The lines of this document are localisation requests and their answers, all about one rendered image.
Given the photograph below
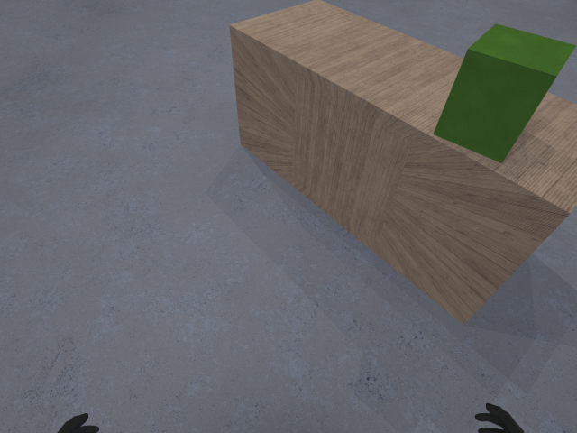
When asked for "right robot hand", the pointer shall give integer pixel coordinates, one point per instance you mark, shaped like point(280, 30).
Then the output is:
point(499, 417)

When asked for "carton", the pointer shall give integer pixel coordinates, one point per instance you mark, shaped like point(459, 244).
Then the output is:
point(501, 82)

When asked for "left robot hand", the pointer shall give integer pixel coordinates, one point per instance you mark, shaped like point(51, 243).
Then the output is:
point(73, 425)

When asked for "pedestal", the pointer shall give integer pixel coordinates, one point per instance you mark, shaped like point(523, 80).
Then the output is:
point(344, 109)

